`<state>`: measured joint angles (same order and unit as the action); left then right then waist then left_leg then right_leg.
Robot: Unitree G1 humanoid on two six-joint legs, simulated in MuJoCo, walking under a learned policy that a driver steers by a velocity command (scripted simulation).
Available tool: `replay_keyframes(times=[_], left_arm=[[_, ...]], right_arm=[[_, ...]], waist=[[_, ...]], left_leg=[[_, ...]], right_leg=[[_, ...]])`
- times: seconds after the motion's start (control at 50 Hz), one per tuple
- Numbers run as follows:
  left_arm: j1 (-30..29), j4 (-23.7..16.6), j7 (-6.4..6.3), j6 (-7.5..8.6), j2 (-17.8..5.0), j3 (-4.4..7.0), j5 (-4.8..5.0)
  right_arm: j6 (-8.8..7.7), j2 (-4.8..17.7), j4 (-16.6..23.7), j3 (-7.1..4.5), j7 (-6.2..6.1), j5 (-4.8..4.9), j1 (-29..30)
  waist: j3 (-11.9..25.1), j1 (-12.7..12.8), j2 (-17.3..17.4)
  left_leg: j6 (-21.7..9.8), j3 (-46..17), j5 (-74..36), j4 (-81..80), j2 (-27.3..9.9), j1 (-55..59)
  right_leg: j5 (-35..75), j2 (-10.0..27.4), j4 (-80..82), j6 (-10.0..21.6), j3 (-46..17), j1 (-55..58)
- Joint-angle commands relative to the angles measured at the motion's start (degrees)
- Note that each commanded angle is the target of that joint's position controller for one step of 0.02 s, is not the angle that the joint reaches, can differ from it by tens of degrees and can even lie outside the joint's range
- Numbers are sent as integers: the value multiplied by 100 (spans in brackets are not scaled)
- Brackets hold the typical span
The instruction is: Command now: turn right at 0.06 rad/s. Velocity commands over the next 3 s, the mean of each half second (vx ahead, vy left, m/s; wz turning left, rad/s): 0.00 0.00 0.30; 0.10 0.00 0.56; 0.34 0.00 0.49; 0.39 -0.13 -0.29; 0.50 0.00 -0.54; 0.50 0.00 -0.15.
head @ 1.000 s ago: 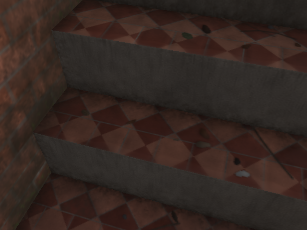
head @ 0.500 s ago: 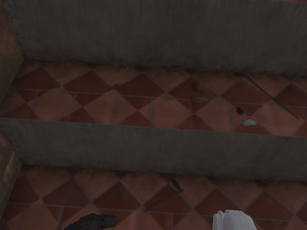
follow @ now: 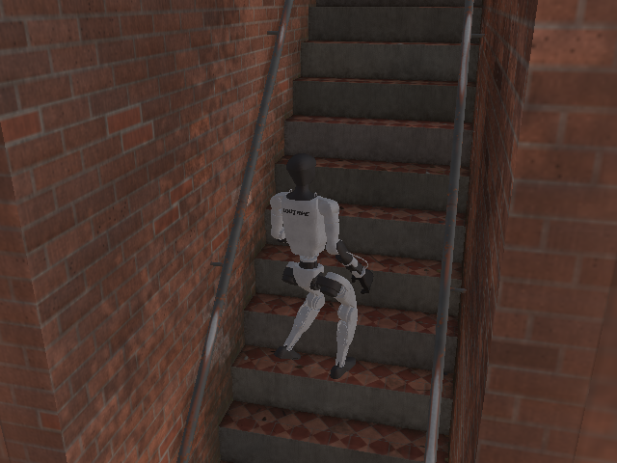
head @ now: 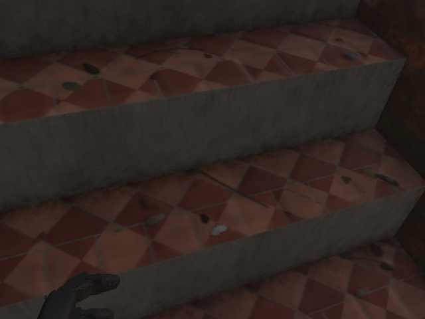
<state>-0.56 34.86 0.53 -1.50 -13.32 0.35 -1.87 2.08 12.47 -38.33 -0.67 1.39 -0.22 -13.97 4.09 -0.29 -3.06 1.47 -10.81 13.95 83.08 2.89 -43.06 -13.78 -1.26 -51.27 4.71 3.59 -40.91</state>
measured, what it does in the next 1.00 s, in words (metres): steps on the spot: left foot, then right foot 0.23 m lower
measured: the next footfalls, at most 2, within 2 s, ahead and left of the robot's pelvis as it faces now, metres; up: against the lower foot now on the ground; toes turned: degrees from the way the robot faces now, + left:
left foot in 0.04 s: +0.06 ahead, +0.17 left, -0.01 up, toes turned -12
right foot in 0.46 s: -0.10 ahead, -0.15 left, -0.23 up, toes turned -5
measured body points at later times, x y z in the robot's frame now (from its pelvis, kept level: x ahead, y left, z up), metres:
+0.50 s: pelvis -0.03 -0.04 -0.10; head -0.01 -0.03 +0.35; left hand +0.14 +0.19 -0.21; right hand +0.11 -0.29 -0.18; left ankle +0.01 +0.15 -0.67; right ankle -0.11 -0.15 -0.86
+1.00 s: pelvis -0.08 +0.03 -0.15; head -0.07 +0.05 +0.30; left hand +0.18 +0.30 -0.21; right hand -0.02 -0.24 -0.24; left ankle -0.02 +0.15 -0.68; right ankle -0.15 -0.12 -0.86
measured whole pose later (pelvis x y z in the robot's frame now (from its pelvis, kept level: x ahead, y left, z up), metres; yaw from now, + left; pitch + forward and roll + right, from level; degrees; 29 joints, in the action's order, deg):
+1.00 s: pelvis -0.08 +0.03 -0.15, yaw +11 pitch +5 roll +5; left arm -5.0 39.1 8.1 -9.4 -22.1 4.7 -6.9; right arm 4.8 13.8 -29.4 -0.7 3.0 -1.0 -25.8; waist 6.1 -15.2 -7.2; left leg -8.8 0.5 44.5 95.2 13.2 -62.7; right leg -20.2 15.1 -42.8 9.2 8.8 -17.2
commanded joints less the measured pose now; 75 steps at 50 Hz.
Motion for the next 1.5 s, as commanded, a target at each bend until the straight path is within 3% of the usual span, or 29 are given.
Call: replay_keyframes(times=[0.02, 0.06, 0.08, 0.12, 0.22, 0.42, 0.46, 0.5, 0.58, 0.6, 0.62, 0.64, 0.68, 0.72, 0.8, 0.84, 0.88, 0.94, 1.02, 1.14, 1.18, 1.22, 1.24, 1.36, 1.38, 1.4, 1.44, 1.48, 1.5], left_arm=[[-771, -1101, -88, 363, -486, 121, 72], [-357, 23, -375, -80, 341, 58, -86], [-62, -565, 172, -9, 44, 47, 175], [904, 148, 258, -61, -637, 383, 11], [-419, 211, -16, 431, -780, 269, -243], [962, 644, 753, 447, -130, -40, -37], [-833, 29, 9, 26, -111, -208, 234], [1623, 621, 788, 493, -2123, 587, -466], [1051, 647, 921, 12, -2130, 652, -930], [-966, -472, 141, 227, -1267, 195, 149], [-1235, -869, -190, 298, -1480, 246, 299], [-583, -445, 343, 192, -2034, 425, -500], [538, -124, 425, 113, -1921, 399, -751], [-482, -998, -154, 52, -1358, 173, 284], [398, -96, 756, -279, -1913, 414, -673], [834, 433, 654, -84, -1719, 531, -363], [-1979, -760, 193, 77, -1357, 173, 423], [401, 539, 825, -818, -1947, 833, -1059], [-898, 292, 837, -698, -1534, 677, -56], [2637, 1718, 203, 122, -1538, 376, -596], [693, 1654, 777, -73, -532, 35, -302], [-885, 433, 971, -506, -1524, 221, 42], [-1265, 285, 1001, -555, -2213, 545, -305], [2583, 2063, 259, 130, -1148, 284, -723], [1164, 1221, -57, 723, -1516, 629, -25], [2424, 2020, -20, 289, -1704, 504, -102], [269, 1266, 202, -64, -2013, 593, -474], [2214, 2937, 1486, -1044, -1998, 517, -1794], [1140, 2447, 1555, -1348, -1759, 552, -1847]], right_arm=[[-19, 814, -522, -280, 334, -388, -1737], [183, -309, -813, -115, -376, -53, -1703], [-152, 216, -361, 33, 453, -215, -1407], [-417, 1545, 636, -300, 560, 3, 877], [-712, 1110, 374, -116, -297, 19, -710], [-17, 938, 996, 208, -298, 457, -880], [12, -49, 300, -133, -495, -4, -1950], [-300, 170, 1917, 327, 77, 389, -999], [-106, 578, 1759, 44, 182, 144, -1103], [-48, 598, 1086, -51, -311, -73, -1465], [13, 990, 865, -154, -483, -328, -2201], [90, 1022, 1570, -161, -90, 85, -747], [144, 661, 1491, -101, 111, 158, -404], [144, 776, 907, -181, -510, -2, -1555], [22, 503, 1303, -99, 182, 279, -903], [96, 303, 1301, -89, 319, -18, -910], [189, 798, 825, -270, -638, 196, -2390], [357, 280, 1466, -52, 258, 112, -991], [429, 1089, 554, -6, 424, -353, -2445], [490, 657, 897, 177, 363, 394, 470], [844, -184, 619, 219, 488, 183, -1193], [810, 92, 196, 243, 566, -309, -3104], [973, 314, -7, 161, 557, -233, -3059], [316, -574, 601, 455, 756, -37, 316], [-66, 315, 601, -266, -505, -347, 1389], [199, -64, 1530, 292, 149, -168, 1202], [521, -445, 1706, 469, 321, -240, 1057], [1062, -229, 1829, 639, 354, 744, 1300], [1031, 363, 1109, 355, 242, 361, -298]], waist=[[322, -326, 12], [-40, -576, 10], [-700, -172, 398], [-567, 517, 1753], [547, -780, 602], [-22, -951, 154], [-25, -1304, -868], [942, -899, -941], [351, -926, -412], [902, -1590, -1054], [1506, -1773, -614], [761, -1103, 350], [-106, -625, 98], [716, -1266, -1072], [-474, -939, -455], [-539, -821, -634], [359, -2463, -1856], [-360, -1022, 596], [884, -1154, 1400], [638, 72, 24], [341, -1478, -837], [1001, -2194, -617], [725, -2013, -180], [-585, -49, 306], [-1458, 72, -1504], [575, -604, 1423], [472, -1753, 532], [1610, -1394, -884], [2170, -1951, -153]], left_leg=[[280, 805, 640, -2374, 106, 2384], [-675, 1142, 912, -4440, 538, 2167], [-1298, -1538, 1516, -5547, -458, 1311], [-2172, -4179, 3881, -6658, -1657, -707], [-1175, -2255, 2161, -4667, -426, 1618], [-592, -865, -724, -1886, 557, 396], [223, 950, 3148, 1815, 1459, -234], [499, 743, 2645, 1031, 898, -2673], [52, 462, 3369, 6353, 809, -4813], [196, 284, 4528, 4853, 462, -3108], [124, 378, 3603, 4103, 224, -996], [310, 949, 2761, 5847, 742, -2114], [631, 835, 1967, 6141, 526, -3718], [313, 881, 2786, 3122, 169, -1147], [232, 642, 2266, 4971, 431, -4095], [-121, 557, 1861, 5138, 150, -3939], [-55, 1240, 2714, 2358, -36, 63], [-1006, 433, 3051, -1139, 858, -1324], [-2022, -3237, 4221, -3412, 394, -1905], [560, 59, 1538, -380, 1729, -5492], [174, 788, 2288, 4157, 1611, -5557], [114, 706, 2510, 4954, 1500, -4783], [-41, -154, 1371, 5498, 431, -4001], [-1115, 218, 7, 4562, -4, -6267], [-476, 238, 4017, 4771, 447, -4600], [-870, 328, 2709, 3420, -239, -5271], [-1035, 1183, 2518, -65, -105, -3207], [-1621, -77, -244, -1072, 1428, 1802], [-1964, -1666, -2281, -2448, 688, 2443]], right_leg=[[-2300, 1279, 3190, 426, -1364, -344], [-2797, 1360, 1325, 271, -520, 560], [-1880, 543, -677, -764, 150, 25], [-809, 293, -4844, -956, -1216, -464], [188, 351, -2384, -846, -1252, -545], [5325, 926, 5613, -310, -66, 3894], [9850, 1258, 4422, -263, 294, 4013], [10679, 3014, 2077, 1464, -334, 6552], [8802, 3563, 1832, 2275, -542, 5811], [10401, 2451, 1926, 1109, 112, 5984], [10548, 2443, 1756, 921, 226, 4909], [9200, 3594, 2361, 2141, -1077, 3914], [5934, 3049, 2597, 1826, -236, 5050], [7676, 1724, 2443, 610, 769, 5022], [3074, 3128, 3234, 1661, 380, 4948], [430, 3674, 4087, 1690, -207, 4494], [6333, 1629, 3560, 29, 2037, 3618], [1752, 3326, 2157, 1731, 428, 2886], [-1018, 378, -2806, 414, -858, 937], [-2384, 288, 2166, 1034, -597, 4322], [840, 609, 2709, 537, 338, 3968], [4510, 2565, 2289, 2072, -893, 3331], [3770, 4306, 3401, 2843, -2441, 2245], [1271, 2594, 3554, 1243, -1223, 5568], [3085, 2420, 4352, 913, -359, 4629], [5536, 2965, 2918, 1124, -1323, 5829], [7911, 1949, 2654, 740, 17, 4051], [10667, 2048, 2344, 1921, -318, 22], [7530, 1804, 930, 1286, -362, -135]])
Over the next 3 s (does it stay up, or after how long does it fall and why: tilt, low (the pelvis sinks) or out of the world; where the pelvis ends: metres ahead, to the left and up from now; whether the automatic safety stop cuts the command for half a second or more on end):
stays up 0.30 -0.10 0.25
